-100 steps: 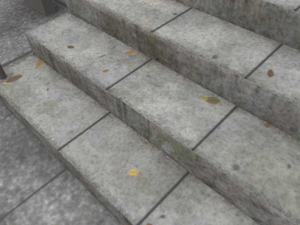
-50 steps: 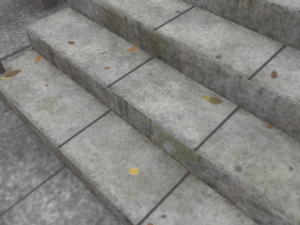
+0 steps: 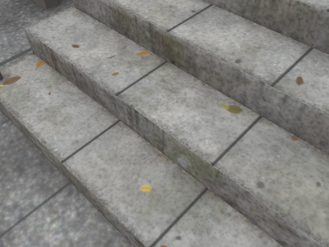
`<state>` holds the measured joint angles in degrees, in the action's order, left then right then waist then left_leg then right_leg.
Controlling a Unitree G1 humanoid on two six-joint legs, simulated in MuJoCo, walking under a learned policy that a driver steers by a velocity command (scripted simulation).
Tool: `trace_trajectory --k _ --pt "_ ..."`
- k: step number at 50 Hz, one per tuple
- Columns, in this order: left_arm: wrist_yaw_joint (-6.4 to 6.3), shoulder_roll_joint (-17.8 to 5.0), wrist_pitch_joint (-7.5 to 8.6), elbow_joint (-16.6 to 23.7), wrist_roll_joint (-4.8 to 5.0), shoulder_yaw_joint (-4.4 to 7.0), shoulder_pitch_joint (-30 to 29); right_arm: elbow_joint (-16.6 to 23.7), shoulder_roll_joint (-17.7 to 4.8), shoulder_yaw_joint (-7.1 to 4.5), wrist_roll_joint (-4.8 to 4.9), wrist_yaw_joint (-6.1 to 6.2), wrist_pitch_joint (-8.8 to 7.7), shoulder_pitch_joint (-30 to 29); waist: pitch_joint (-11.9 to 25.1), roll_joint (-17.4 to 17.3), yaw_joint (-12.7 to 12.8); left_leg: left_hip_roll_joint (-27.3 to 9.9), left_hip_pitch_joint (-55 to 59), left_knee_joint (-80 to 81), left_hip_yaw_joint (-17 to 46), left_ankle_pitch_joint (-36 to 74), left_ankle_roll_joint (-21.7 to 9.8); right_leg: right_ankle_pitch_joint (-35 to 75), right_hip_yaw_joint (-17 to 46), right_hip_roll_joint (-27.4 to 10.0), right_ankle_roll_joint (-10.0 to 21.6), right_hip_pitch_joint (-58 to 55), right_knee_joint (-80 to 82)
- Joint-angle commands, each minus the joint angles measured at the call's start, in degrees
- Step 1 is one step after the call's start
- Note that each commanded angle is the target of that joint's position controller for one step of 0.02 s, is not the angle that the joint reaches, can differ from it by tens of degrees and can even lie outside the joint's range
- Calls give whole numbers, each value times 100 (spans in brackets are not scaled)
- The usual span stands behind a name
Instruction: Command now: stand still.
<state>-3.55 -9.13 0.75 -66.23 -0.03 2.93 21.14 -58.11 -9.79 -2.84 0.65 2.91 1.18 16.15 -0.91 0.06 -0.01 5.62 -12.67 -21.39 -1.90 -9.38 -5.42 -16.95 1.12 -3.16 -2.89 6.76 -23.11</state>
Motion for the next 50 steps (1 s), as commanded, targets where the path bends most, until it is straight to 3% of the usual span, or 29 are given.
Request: trace_trajectory --k 1,2,3,4,5,9,11,12,13,14,16,18,20,23,26,28,30,31,32,33,34,36,39,41,44,45,46,48,50 --pt "-16 -510 6 -18 1 75 642 138 -499 -86 0 12 -36 324 -239 40 -2 -748 545 383 779 673 73 265 51 -63 100 759 400" --pt "-25 -457 -3 -52 -5 64 716 106 -465 -76 -7 23 -34 385 -128 18 -5 -732 568 467 787 116 63 18 -19 -11 106 702 368" --pt "16 35 -85 -65 -228 -128 730 -43 -161 84 -300 -47 -126 744 94 141 -181 -1025 577 780 1024 -1078 32 -380 97 -22 279 463 319" --pt "42 -41 -123 22 -270 -104 672 -86 -376 26 -263 -69 -137 738 -220 -111 -153 -997 221 944 1198 -2029 -52 -878 -111 184 360 488 -6" --pt "-61 -567 -76 121 36 74 542 68 -884 -168 128 -9 -97 306 -622 -420 -4 -836 -34 942 1185 -2812 -217 -965 -428 313 305 961 -389" --pt "-49 -349 203 188 20 21 787 168 -1001 -279 177 35 -159 476 -571 -545 49 -1644 -583 1472 2391 -3549 -838 -877 -286 117 621 875 -1150" --pt "18 -261 292 19 -31 13 1422 508 -834 -256 247 12 -184 -413 -714 -286 563 -1212 -1710 1076 1668 -3055 -568 -834 -232 90 974 -271 -111" --pt "3 -467 313 -133 -77 77 1947 705 -600 -207 266 -20 -242 -875 -696 149 811 -702 -2405 109 905 -2470 -226 -1015 258 -227 1149 -891 361" --pt "24 -1037 373 -234 -53 240 2466 877 -349 -140 281 -62 -338 -1106 -632 1283 954 -113 -3049 -1622 26 -1846 100 -2115 1961 -1279 1578 -1204 1250" --pt "39 -1382 440 -97 -21 358 2081 899 -477 -138 201 -99 -428 -885 -899 1713 681 -377 -3618 -3011 149 -2000 128 -1941 3236 -2186 1938 -986 1573" --pt "44 -825 561 167 48 247 1395 628 -619 -159 188 -228 -521 -233 -797 777 136 -782 -4013 -4310 662 -1396 128 -1276 2658 -1932 1651 -1079 1494" --pt "161 -705 528 286 100 197 1255 593 -591 -148 148 -294 -550 -357 -803 399 95 -959 -4301 -4448 484 -976 204 -328 1860 -1649 1402 -1139 1444" --pt "196 -610 432 417 -66 130 1190 732 -412 -81 70 -363 -521 -886 -801 487 240 -959 -3763 -3830 87 -597 352 905 1012 -1268 1226 -637 1461" --pt "161 -938 363 683 -72 154 1113 952 -159 51 101 -452 -495 -1465 -710 732 371 -786 -2327 -2509 -294 9 390 2175 262 -932 1018 282 1307" --pt "131 -1197 434 854 21 181 1219 1307 -507 2 162 -450 -513 -1893 -626 1168 384 -527 -1692 -1682 -433 225 336 3326 278 -1034 987 -63 1173" --pt "133 -1291 442 913 68 213 1071 1259 -817 -145 145 -382 -485 -1311 -150 1451 -43 -336 -837 -1341 -408 333 160 5036 125 -1008 867 -440 405" --pt "141 -1231 456 964 134 201 846 874 -1129 -360 106 -339 -468 97 551 1234 -868 -313 1078 -599 -398 1166 -60 5287 -167 -668 629 50 -1121" --pt "169 -1004 490 1103 27 136 770 593 -1545 -491 61 -260 -400 1084 1111 454 -1184 -1260 2984 -786 851 1637 -219 3221 -160 -327 413 1708 -2719" --pt "253 -6 570 1059 29 -123 1562 322 -2218 -545 -131 -230 -333 1642 2072 -1857 -657 -3018 3877 -75 3362 2183 -1301 -1731 -37 753 142 2920 -5370" --pt "299 -293 670 832 314 12 1643 241 -1735 -447 -198 -240 -347 1641 2156 -1574 -824 -2971 3277 603 3953 183 -1542 -1614 774 583 206 3377 -7037" --pt "308 -555 658 1089 453 80 827 218 -1285 -326 -94 -280 -370 1193 1106 -1166 -762 -2754 2539 682 3059 -1051 -1255 -1323 371 293 366 4256 -7896" --pt "252 -323 497 1478 365 47 -185 64 -499 -41 -64 -424 -421 680 247 -531 -534 -2398 1253 769 2215 -1678 -769 -888 16 31 653 5036 -9251" --pt "381 548 245 2055 399 -315 -603 -466 -111 167 -188 -460 -409 902 -326 -698 -140 -2533 538 1016 1790 -1809 -490 -877 360 162 1129 6455 -11543" --pt "394 633 105 2387 389 -497 -712 -499 14 320 -214 -419 -362 749 -634 -512 212 -2634 48 1046 1298 -1625 -209 -553 655 238 1182 7283 -11878" --pt "390 307 108 3033 137 -635 -1232 -68 -202 480 -383 -386 -275 -357 -746 -246 750 -1908 -2001 1335 -141 -1053 95 765 299 298 862 6354 -10020" --pt "335 7 111 3164 49 -607 -1470 46 -440 463 -401 -322 -341 -414 -677 -256 687 -1651 -2552 1616 -571 -647 -76 1044 -145 369 620 5587 -9014" --pt "278 25 122 3338 18 -607 -1849 23 -689 448 -367 -229 -447 -90 -467 -436 514 -1784 -2388 1865 -487 -77 -279 996 -355 247 458 5239 -8946" --pt "259 -68 114 3372 51 -610 -1955 -196 -889 398 -106 -72 -561 468 -233 -434 394 -1698 -1271 2052 -911 1425 -234 793 -729 -37 533 4901 -7930" --pt "336 31 200 3400 35 -633 -2217 -208 -1205 321 102 42 -466 1044 386 -310 239 -1742 -63 1391 -1182 5452 -193 140 -1447 239 909 3773 -6173"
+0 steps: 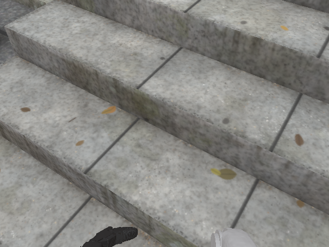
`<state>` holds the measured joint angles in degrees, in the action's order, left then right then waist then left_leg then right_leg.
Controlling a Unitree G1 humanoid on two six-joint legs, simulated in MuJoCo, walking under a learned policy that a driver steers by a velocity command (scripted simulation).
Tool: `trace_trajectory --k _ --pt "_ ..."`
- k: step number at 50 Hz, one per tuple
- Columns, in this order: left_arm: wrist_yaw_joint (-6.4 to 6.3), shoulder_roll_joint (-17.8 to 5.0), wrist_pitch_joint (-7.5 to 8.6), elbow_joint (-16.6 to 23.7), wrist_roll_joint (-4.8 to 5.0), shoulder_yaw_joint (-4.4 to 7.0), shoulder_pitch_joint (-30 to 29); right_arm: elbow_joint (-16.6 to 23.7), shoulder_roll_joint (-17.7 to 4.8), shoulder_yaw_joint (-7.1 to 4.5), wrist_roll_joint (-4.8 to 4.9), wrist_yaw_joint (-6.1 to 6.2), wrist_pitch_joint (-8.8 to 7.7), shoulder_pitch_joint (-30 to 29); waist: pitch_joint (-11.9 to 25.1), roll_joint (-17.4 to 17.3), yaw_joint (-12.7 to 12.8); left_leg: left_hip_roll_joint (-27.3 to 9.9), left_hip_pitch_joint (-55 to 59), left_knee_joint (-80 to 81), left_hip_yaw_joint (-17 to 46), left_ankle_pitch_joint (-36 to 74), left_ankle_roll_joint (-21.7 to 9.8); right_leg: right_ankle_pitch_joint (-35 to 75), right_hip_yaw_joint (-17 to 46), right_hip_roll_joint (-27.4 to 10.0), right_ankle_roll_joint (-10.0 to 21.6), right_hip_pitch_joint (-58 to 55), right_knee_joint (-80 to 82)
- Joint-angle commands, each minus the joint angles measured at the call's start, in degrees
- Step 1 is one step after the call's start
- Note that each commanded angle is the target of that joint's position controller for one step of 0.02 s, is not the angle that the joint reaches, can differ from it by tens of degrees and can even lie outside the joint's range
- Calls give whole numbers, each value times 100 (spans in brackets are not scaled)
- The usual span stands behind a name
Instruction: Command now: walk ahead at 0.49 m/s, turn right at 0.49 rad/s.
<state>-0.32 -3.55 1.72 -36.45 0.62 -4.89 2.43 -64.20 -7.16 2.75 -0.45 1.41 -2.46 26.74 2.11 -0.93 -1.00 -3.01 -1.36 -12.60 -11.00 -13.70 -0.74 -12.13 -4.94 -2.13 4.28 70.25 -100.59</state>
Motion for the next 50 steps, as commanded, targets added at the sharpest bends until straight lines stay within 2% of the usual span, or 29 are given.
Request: trace_trajectory --k 1,2,4,5,6,7,8,10,12,17,19,21,23,26,27,28,29,30,31,32,33,34,35,36,37,39,44,45,50 --pt "78 -473 126 485 -8 177 -465 464 -1744 -307 164 273 -26 236 394 -560 342 -1131 -409 -18 -199 8206 -735 -1164 -1059 423 250 -2828 2052" --pt "147 -459 67 486 -26 197 -215 554 -1979 -386 27 300 76 196 686 -1094 533 -1582 363 -606 -16 9958 -884 -2147 -1092 621 305 -2983 2297" --pt "290 -1349 67 367 25 530 758 1108 -1975 -444 -86 347 198 -385 1317 -1370 1019 -1552 1040 -2774 94 10768 -1039 -2129 51 987 694 -4088 4299" --pt "302 -2237 70 267 -103 800 1510 1656 -1632 -396 -104 272 30 -591 1863 461 1178 -897 -1301 -4739 503 7750 -775 -1990 3286 -263 1519 -6081 5711" --pt "120 -2553 -6 -254 -207 923 2198 1906 -1233 -423 -129 -42 -236 -1346 1839 1814 1106 640 -3403 -6481 1481 448 -489 -2967 6372 -878 1857 -7056 8610" --pt "279 -1654 74 -768 -625 705 3275 1526 -999 -503 -367 -581 -312 -722 -383 1130 1414 836 -5685 -8736 3122 1336 -777 -3857 5801 -588 1222 -5705 7838" --pt "375 -1441 151 -1161 -547 710 2905 1524 -785 -418 -337 -568 -419 -859 -1001 450 904 680 -6164 -9313 2928 1784 -860 -2895 4687 -544 1262 -4940 7062" --pt "430 -973 244 -1356 -421 649 1553 2089 -455 -227 -407 -475 -312 -1289 -405 -162 -29 482 -6126 -9745 2446 1471 -1109 -1663 3197 -253 1339 -4255 6855" --pt "435 -544 259 -1559 -543 391 914 2251 -495 -121 -299 -345 -115 -1310 -50 206 -502 287 -6428 -10035 2209 1307 -1158 -1382 2845 -11 1061 -3730 7400" --pt "406 -1281 535 -1664 -630 468 1560 2518 -985 -165 -259 -376 -111 -2092 523 396 -98 55 -5213 -8605 874 973 -374 27 1988 322 885 -3455 7747" --pt "380 -1080 640 -2227 -565 395 3067 2621 -769 -70 -342 -247 -80 -2560 220 750 431 79 -7292 -9620 1142 -307 -280 1181 2922 -319 1178 -5854 7378" --pt "370 -816 555 -2881 -764 364 4441 2888 -700 56 -250 -153 -144 -3393 -145 715 999 169 -10097 -10783 1816 -1804 -585 1220 3659 -917 1227 -8296 6798" --pt "320 -718 468 -2955 -859 368 4596 3101 -478 212 -299 -191 -304 -4065 -332 430 1033 60 -10898 -10243 1811 -2174 -777 786 3740 -902 1104 -8768 6860" --pt "424 -847 367 -2617 -883 401 3452 3512 -321 277 -352 -214 -243 -4954 -455 282 591 -253 -7810 -8091 922 -342 -883 -188 3430 -404 1055 -5317 8370" --pt "602 -1131 357 -2114 -689 489 2323 3907 -35 417 -374 -370 -22 -5622 -548 228 275 -277 -4745 -7094 550 -507 -693 -528 3110 -542 1164 -2550 9965" --pt "629 -1304 430 -2105 -579 564 2429 4051 73 452 -246 -466 111 -5721 -583 509 188 -73 -3338 -6901 428 -433 -345 355 3178 -617 1296 -1729 10195" --pt "614 -1666 556 -1796 -388 614 2249 3724 -223 310 -192 -581 79 -4914 -447 986 -188 393 -2725 -7035 20 -248 -89 3581 2945 -813 1356 -2302 9696" --pt "655 -1930 688 -1723 -225 711 2183 3302 -1038 62 -25 -614 49 -4084 53 688 -441 813 -2568 -5779 -166 -105 -109 6871 2325 -634 1054 -3871 8783" --pt "739 -2175 767 -1775 -231 825 2318 2790 -1398 -135 -17 -577 17 -2668 723 947 -711 919 -1934 -4694 229 86 -258 8492 2019 -586 711 -5197 7433" --pt "832 -1161 837 -2204 -543 658 3556 2180 -1289 -155 -215 -561 -52 -1057 2476 -424 -551 -87 876 -4381 2595 1676 -1435 6343 2206 -92 459 -3710 5365" --pt "929 -739 741 -2372 -729 580 4129 1699 -1467 -221 -274 -549 2 358 3327 -1658 -819 -1376 2251 -2520 5731 113 -2419 525 2231 936 360 -2482 3629" --pt "913 -1240 502 -2361 -419 876 2996 1421 -1645 -306 -290 -454 26 1079 1907 -1276 -1358 -1442 597 -1266 6944 -2541 -2145 664 2551 1107 252 -1914 602" --pt "836 -1124 459 -2185 -281 887 2396 1266 -1833 -370 -156 -365 -112 256 631 -854 -905 -1279 -781 -1101 6328 -3874 -1686 1256 2268 795 239 -1234 -394" --pt "681 -884 461 -2185 -330 796 2408 1266 -1524 -357 -83 -297 -169 -722 515 -246 -451 -1317 -1598 -1233 5576 -3346 -1674 1560 2113 588 287 -1335 -631" --pt "553 -828 438 -2085 -419 755 2118 1123 -742 -195 -151 -321 -139 -1220 718 355 -241 -1407 -1904 -1265 4791 -2233 -1684 1641 2005 540 515 -1457 -1125" --pt "494 -586 254 -1805 -429 615 1701 884 346 83 -186 -282 -196 -1965 605 509 321 -1218 -2477 -913 3783 -845 -1577 1594 2043 335 915 -1231 -1480" --pt "617 -765 110 -1380 -293 508 888 417 41 -43 -507 -328 -474 -1371 207 53 464 -473 -2367 -398 1260 110 -1119 1145 1299 142 1133 -423 -1005" --pt "666 -678 98 -1408 -260 425 714 166 -63 -65 -589 -314 -442 -681 185 -434 244 -582 -1972 -308 1511 149 -1346 667 1025 216 1124 272 -2418" --pt "463 -608 107 -662 -230 148 -736 -269 -57 76 -868 -383 -362 485 -162 -29 -33 -904 -420 -134 1622 -21 -1244 435 929 -187 1310 2333 -2275"
Over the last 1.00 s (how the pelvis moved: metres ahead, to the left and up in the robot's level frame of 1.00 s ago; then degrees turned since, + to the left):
0.33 0.06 0.01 -9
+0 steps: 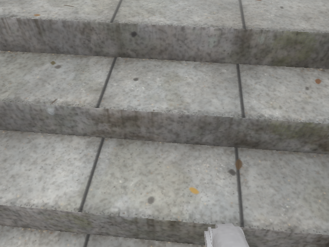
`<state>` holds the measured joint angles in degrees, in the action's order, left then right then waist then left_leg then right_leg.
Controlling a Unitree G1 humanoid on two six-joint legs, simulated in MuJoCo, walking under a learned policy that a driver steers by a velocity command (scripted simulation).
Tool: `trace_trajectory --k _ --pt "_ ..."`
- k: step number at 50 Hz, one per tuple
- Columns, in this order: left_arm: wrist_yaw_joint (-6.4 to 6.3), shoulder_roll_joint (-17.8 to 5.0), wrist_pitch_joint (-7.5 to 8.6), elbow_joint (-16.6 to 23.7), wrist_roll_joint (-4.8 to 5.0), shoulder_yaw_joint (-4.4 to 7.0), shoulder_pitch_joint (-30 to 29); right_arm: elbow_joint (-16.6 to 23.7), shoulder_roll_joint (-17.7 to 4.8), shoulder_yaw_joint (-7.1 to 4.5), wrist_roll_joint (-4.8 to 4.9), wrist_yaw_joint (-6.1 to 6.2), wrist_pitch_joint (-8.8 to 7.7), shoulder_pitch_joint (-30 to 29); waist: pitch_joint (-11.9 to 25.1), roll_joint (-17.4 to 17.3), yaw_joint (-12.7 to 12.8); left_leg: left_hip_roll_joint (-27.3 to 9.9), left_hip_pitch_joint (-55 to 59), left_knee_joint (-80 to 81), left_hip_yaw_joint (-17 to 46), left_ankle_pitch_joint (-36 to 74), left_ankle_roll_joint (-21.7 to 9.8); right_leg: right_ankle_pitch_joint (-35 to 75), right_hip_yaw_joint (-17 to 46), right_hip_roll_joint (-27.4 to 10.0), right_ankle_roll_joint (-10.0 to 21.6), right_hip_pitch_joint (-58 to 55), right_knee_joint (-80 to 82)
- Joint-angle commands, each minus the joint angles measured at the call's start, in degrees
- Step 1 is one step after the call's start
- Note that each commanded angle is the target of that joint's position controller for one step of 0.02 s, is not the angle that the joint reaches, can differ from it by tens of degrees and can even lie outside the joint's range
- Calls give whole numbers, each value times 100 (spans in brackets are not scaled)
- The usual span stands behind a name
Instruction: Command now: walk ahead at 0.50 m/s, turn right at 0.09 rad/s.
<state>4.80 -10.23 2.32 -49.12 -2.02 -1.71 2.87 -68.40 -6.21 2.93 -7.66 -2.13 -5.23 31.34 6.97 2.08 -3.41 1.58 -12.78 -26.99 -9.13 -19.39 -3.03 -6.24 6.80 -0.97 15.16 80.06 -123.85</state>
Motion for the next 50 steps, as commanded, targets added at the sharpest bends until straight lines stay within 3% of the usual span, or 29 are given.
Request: trace_trajectory --k 1,4,5,7,9,10,11,12,13,14,15,17,20,23,24,27,30,32,33,35,37,38,39,40,41,43,46,48,50 --pt "-109 -156 2 880 72 -142 -1220 108 -187 80 -204 -96 -106 136 -557 -146 134 -1300 508 1544 1194 439 -892 250 -504 -546 120 834 1454" --pt "-39 22 -366 1485 -16 -272 -2762 233 -237 115 164 -307 -110 499 -689 -754 -208 -1559 -868 2635 1031 1409 -1146 -732 -1365 -655 -306 -1337 3221" --pt "41 175 -396 1274 -47 -261 -2213 567 -461 99 383 -324 -192 3 -706 -1021 115 -1572 -1006 2513 756 2574 -1117 -1044 -1563 -472 -504 -2282 3597" --pt "162 114 -408 1078 -7 -196 -1548 632 -1240 -68 518 -343 -296 79 -273 -1245 413 -1761 122 1858 575 6179 -1362 -1416 -1847 130 -707 -3011 4200" --pt "143 -214 -194 1037 130 -29 -1047 582 -1717 -299 455 -380 -347 114 53 -1417 679 -1797 1297 813 408 9509 -1191 -1636 -1897 542 -560 -4100 5981" --pt "35 -563 -108 808 -2 125 -51 647 -1642 -386 351 -388 -366 66 770 -1119 900 -1581 532 -400 398 9640 -853 294 -1350 354 -213 -5898 5996" --pt "-43 -781 -81 495 153 108 909 630 -976 -236 131 -473 -390 727 1977 -80 877 -1018 -1636 -1881 906 7341 -541 163 846 -441 565 -8466 6844" --pt "-190 -1093 -194 -178 -233 275 2815 750 -670 -244 312 -569 -249 -54 1854 795 1606 -86 -3090 -3650 1368 1625 -239 -547 3209 -1175 885 -9243 8953" --pt "-272 -1440 -115 -438 -279 493 3280 812 -554 -329 597 -612 -159 -552 993 809 1703 156 -3996 -6200 2360 1697 -331 -2018 4299 -1438 718 -8269 9738" --pt "-332 -1264 30 -588 -172 470 2854 785 -576 -416 711 -476 -177 -899 112 607 1406 40 -4438 -7427 2550 2055 -386 -2542 3764 -1287 438 -7110 9651" --pt "-310 -829 102 -715 -119 430 2200 976 -306 -352 593 -309 -219 -1144 -132 256 978 132 -4669 -8077 2485 1980 -575 -1786 3118 -1266 499 -6458 9490" --pt "-189 136 85 -868 -61 181 1268 1321 -299 -308 529 -149 -91 -1601 103 -565 313 -6 -4842 -8289 2497 2060 -1019 -679 2049 -1269 127 -5944 9573" --pt "-148 621 119 -1160 -251 15 893 1377 -86 -164 550 -217 207 -1558 -70 -382 -188 -122 -5870 -9135 2308 1766 -1395 -183 690 -1081 -209 -5774 10096" --pt "-182 418 271 -1056 -433 -1 604 1597 -345 -186 598 -306 196 -2159 -328 -302 -322 -458 -5404 -8436 1521 1618 -1305 -287 -804 -682 -342 -5004 10665" --pt "-232 346 273 -1282 -519 -5 1251 1700 -265 -110 674 -354 208 -2442 -332 166 -53 -420 -5853 -9501 1330 1173 -1316 -91 -697 -821 -225 -5404 10804" --pt "-312 268 262 -1797 -727 -90 2603 2162 -246 48 704 -200 208 -3468 -692 -192 416 -361 -8020 -9524 1721 642 -1505 100 -516 -1257 -242 -7581 10873" --pt "-254 139 298 -1905 -761 -113 3224 2833 -518 62 760 -85 318 -4621 -569 -179 762 -723 -7622 -7292 1002 1425 -1331 -122 -841 -1338 -332 -7880 11505" --pt "29 62 227 -1693 -537 -115 2869 3247 -169 191 599 -257 667 -5520 -723 118 703 -882 -5299 -6144 324 931 -1108 396 -1376 -1447 -188 -6135 12562" --pt "62 -214 324 -1593 -339 -47 2740 3259 -108 172 549 -346 773 -5338 -677 306 434 -583 -4249 -5852 -184 674 -951 2413 -1722 -1432 -37 -5841 12452" --pt "28 -975 586 -1473 -176 70 2918 3122 -376 35 674 -415 731 -4619 -495 639 17 19 -3545 -5090 -377 430 -765 7370 -1951 -1625 -210 -7157 11452" --pt "31 -1433 608 -1375 -180 264 2792 2733 -771 -172 739 -328 530 -3341 -46 989 -334 570 -2255 -3588 -329 312 -835 9104 -1933 -1782 -585 -8161 10289" --pt "83 -1040 616 -1352 -518 270 3281 2338 -1107 -284 869 -244 472 -2166 1142 313 -293 206 529 -3867 1113 2220 -1295 7987 -1613 -1414 -976 -6421 8747" --pt "216 -1034 555 -1152 -512 264 3098 1973 -1380 -408 772 -173 529 -929 1730 -227 -821 -122 2021 -2156 2939 883 -1532 4991 -1231 -642 -994 -4991 7252" --pt "409 -578 388 -1122 -265 304 2581 1506 -1707 -523 539 -133 574 193 1788 -965 -1004 -964 2184 -256 5272 18 -1951 214 -436 354 -1097 -3984 4525" --pt "383 -398 324 -1003 -38 333 2333 1262 -1978 -760 432 -4 402 156 943 -686 -876 -1131 1167 115 5560 -593 -1566 631 622 361 -984 -3182 2546" --pt "120 -83 431 -710 -246 251 1663 1025 -1174 -601 527 47 143 -818 82 -513 -246 -980 -330 13 5098 -581 -1614 739 768 389 -810 -2472 862" --pt "-107 108 258 -171 -126 59 1156 916 -137 -221 372 -155 101 -2107 -3 269 800 -754 -1410 183 3581 563 -1307 767 574 157 -370 -1735 681" --pt "-139 -152 107 -8 -96 95 994 1033 -354 -266 488 -168 -55 -2322 -191 -275 992 -576 -1893 442 2620 1075 -1206 -174 38 -48 -532 -1710 494" --pt "-137 -54 191 85 -32 2 672 802 -401 -249 248 -54 -134 -1497 -277 -459 700 -330 -1833 528 2407 670 -1176 -596 -242 58 -589 -1228 -142"
Over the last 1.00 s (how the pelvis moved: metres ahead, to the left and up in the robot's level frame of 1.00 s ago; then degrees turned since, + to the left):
0.58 -0.08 0.30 -25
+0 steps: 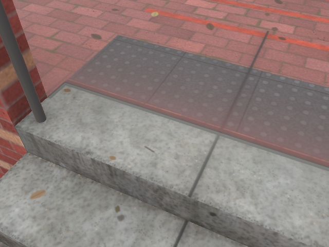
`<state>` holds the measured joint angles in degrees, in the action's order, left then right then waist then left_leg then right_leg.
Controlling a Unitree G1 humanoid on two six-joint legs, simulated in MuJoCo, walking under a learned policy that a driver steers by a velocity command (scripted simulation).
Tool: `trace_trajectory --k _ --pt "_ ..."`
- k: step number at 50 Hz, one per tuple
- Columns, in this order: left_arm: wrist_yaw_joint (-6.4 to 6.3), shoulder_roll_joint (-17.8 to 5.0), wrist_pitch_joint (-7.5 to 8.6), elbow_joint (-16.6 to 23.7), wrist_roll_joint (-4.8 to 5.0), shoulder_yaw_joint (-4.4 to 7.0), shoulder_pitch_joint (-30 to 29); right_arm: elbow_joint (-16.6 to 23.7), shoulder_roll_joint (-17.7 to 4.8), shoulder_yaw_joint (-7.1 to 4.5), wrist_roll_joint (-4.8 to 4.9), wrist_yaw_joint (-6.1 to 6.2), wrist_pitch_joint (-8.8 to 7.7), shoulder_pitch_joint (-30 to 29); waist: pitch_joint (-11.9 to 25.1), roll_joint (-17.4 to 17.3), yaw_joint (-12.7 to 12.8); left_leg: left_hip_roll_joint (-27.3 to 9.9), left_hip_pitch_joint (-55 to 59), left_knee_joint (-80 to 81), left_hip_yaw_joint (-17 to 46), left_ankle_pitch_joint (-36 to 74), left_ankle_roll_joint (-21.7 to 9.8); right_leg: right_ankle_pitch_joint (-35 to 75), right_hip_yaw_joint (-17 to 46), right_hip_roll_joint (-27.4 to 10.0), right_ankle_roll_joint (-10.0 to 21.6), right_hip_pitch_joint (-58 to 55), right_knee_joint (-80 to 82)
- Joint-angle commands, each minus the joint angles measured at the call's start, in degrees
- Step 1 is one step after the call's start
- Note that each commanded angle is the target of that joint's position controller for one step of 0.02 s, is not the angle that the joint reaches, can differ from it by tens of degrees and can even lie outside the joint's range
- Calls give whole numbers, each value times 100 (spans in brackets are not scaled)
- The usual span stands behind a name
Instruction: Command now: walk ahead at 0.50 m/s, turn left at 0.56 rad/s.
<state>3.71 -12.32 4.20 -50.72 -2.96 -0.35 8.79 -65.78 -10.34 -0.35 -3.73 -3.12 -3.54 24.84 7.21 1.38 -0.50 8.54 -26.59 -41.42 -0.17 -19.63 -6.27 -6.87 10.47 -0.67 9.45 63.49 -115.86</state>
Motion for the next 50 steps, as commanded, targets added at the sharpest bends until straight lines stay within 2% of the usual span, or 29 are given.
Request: trace_trajectory --k 1,3,5,6,8,10,11,12,13,14,15,16,18,19,21,24,26,29,34,37,39,40,41,42,43,44,45,48,50 --pt "-63 270 40 325 73 -197 -60 388 8 96 -215 90 -310 -332 -380 -509 266 -1083 -219 1990 1693 462 -846 -807 -660 50 14 899 -1347" --pt "-116 199 40 701 3 -259 -775 162 -54 141 -351 55 -260 381 -500 -94 24 -1184 318 1915 1960 112 -743 -606 -638 -138 33 1537 -841" --pt "-216 -10 -43 1229 68 -250 -1645 142 -267 146 -378 -39 -267 680 -506 -298 -249 -1146 181 2188 2040 337 -710 -370 -742 -473 -378 1111 725" --pt "-225 -2 -153 1434 44 -279 -2026 485 -399 127 -120 -131 -267 252 -489 -420 -118 -1137 -412 2791 1852 544 -899 -905 -1429 -423 -530 30 1845" --pt "-206 181 -272 1598 -38 -302 -2177 1000 -487 176 197 -228 -423 -193 -630 -756 42 -1495 -1430 3155 1984 2219 -1142 -1859 -1983 -198 -803 -1975 2967" --pt "-134 44 -318 1585 29 -228 -1784 1054 -1118 -14 344 -210 -578 4 -251 -1056 264 -2052 297 2674 2182 6354 -1176 -1657 -2025 290 -837 -2362 3925" --pt "-168 -315 -263 1605 136 -101 -1579 1097 -1392 -174 364 -193 -589 75 11 -1078 370 -2072 1496 2229 2038 8211 -1036 -1724 -1929 561 -707 -2356 4924" --pt "-273 -586 -167 1455 188 41 -744 1153 -1405 -290 243 -223 -562 -55 596 -1084 592 -1835 1968 1104 1746 8957 -744 -1295 -1425 487 -491 -3229 5447" --pt "-324 -753 -54 1065 144 71 536 1133 -384 -95 -1 -239 -601 605 2174 601 630 -1036 -122 -955 1597 7243 -318 312 1104 -701 819 -6234 5910" --pt "-407 -1015 -92 703 -148 143 2009 1264 -31 -11 86 -288 -490 192 2411 1884 1291 89 -2349 -3319 1744 712 52 -630 4336 -2023 1753 -7592 8214" --pt "-419 -1042 22 517 -244 144 2231 1340 -460 -205 290 -264 -400 -708 694 1387 1504 -117 -3662 -5393 2165 1346 -51 -3255 4779 -1824 1196 -6280 8842" --pt "-340 -954 116 332 -113 171 1508 1205 -490 -255 349 -149 -378 -830 -400 876 1004 -415 -3902 -5705 1834 1983 -159 -4038 3748 -1688 926 -4924 8741" --pt "-268 272 33 -188 73 -26 912 1217 -220 -148 130 -14 -278 -832 -201 -304 337 -703 -3460 -5823 1336 1978 -365 -2069 1870 -1636 664 -4267 8409" --pt "-289 712 31 -310 123 -119 688 1238 -46 -87 79 -9 -211 -901 -241 -416 64 -852 -3355 -5514 1339 1961 -394 -1727 1370 -1434 472 -3966 8460" --pt "-394 861 55 -385 73 -111 311 1230 22 -35 187 -53 -139 -1097 -251 6 -60 -835 -3717 -5663 1277 1449 -476 -1266 730 -1204 390 -3991 8888" --pt "-415 512 154 -516 -235 -60 105 1800 -166 32 160 -92 -231 -2095 -266 -177 -94 -905 -3895 -4942 919 1723 -630 -1113 -365 -924 299 -3973 9611" --pt "-296 323 157 -618 -218 -37 613 1989 -425 -28 143 -181 -206 -2611 -259 -89 167 -1095 -3399 -3805 426 2383 -414 -806 -892 -907 347 -4034 9921" --pt "-138 119 252 -656 -331 -111 886 1869 -433 -23 39 -303 -101 -2386 -618 51 32 -1437 -2657 -3260 114 3153 -126 192 -1215 -1116 200 -4053 10410" --pt "-54 24 381 -994 -202 -143 1987 2331 -103 12 28 -196 146 -3374 -827 374 453 -1311 -1694 -905 -319 2192 -9 726 -1431 -1314 312 -5579 10565" --pt "-56 -265 312 -1068 -95 37 2217 2639 -66 -24 -12 -187 245 -3969 -1050 357 492 -1021 -1801 227 -665 900 -33 2750 -1195 -1581 428 -7039 10220" --pt "-73 -457 193 -962 -11 174 1895 2475 -201 -167 91 -74 158 -3399 -678 388 128 -814 -806 1456 -775 1147 -118 4290 -1380 -1623 253 -7559 9519" --pt "-48 -547 154 -845 -104 251 1834 2309 -499 -301 200 43 66 -2769 -231 540 -29 -725 527 1450 -664 1864 -284 5381 -1596 -1407 60 -7166 8894" --pt "-55 -170 147 -837 -154 213 2067 1972 -662 -388 83 162 18 -1557 833 36 -283 -1177 2824 807 -138 3196 -685 4029 -1631 -1029 -191 -6009 7625" --pt "17 242 240 -590 -191 22 2877 1658 -1023 -417 194 197 -27 -130 2376 -1386 -443 -2434 6252 969 1723 3807 -1848 1238 -1372 -245 -697 -3464 6092" --pt "218 -103 164 -570 -5 187 1835 975 -1245 -617 -21 265 61 1382 1480 -1261 -1168 -2969 6307 2216 3254 3608 -1981 -2231 -1255 609 -825 -2005 3942" --pt "307 99 81 -481 88 222 1299 557 -1460 -781 -214 332 33 1499 301 -735 -1210 -2889 5144 2369 2950 2403 -1425 -1782 -580 268 -494 -1047 1710" --pt "-259 38 280 30 541 331 412 1272 -1118 -620 84 377 -18 -292 -252 -174 -474 -2744 3917 2239 1970 3280 -932 -1319 -1036 -190 -609 -1040 1760" --pt "-516 534 167 496 340 227 82 1012 -169 -303 138 247 -156 -353 -135 -472 -58 -2369 2695 2380 1300 1906 -651 -1726 -1219 -152 -404 -461 -605" --pt "-459 1152 22 1117 277 -21 -599 721 -137 -241 163 195 -210 -174 -585 -690 93 -2540 2105 2739 1354 419 -718 -2061 -1098 -162 -178 1045 -1994"
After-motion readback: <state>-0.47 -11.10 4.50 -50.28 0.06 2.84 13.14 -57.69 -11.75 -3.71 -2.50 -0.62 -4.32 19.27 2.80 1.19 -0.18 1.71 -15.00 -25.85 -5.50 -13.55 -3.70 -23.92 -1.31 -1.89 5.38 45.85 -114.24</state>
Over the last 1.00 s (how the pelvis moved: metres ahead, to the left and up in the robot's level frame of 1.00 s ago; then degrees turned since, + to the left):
0.62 0.05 0.30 17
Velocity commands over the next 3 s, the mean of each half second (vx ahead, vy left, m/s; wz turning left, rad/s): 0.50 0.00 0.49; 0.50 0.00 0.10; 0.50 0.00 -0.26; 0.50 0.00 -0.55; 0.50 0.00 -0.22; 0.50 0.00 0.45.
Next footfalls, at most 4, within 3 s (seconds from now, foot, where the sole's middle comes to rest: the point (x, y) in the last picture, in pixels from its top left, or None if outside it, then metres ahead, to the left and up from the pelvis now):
0.24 right None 0.32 -0.13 -0.59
0.80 left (125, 232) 0.55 0.17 -0.59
1.26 right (158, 136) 0.86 0.05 -0.43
1.76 left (111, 85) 1.18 0.27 -0.43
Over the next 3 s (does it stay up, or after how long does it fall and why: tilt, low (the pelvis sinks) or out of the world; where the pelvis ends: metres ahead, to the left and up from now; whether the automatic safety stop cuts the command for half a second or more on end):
stays up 1.64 0.05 0.34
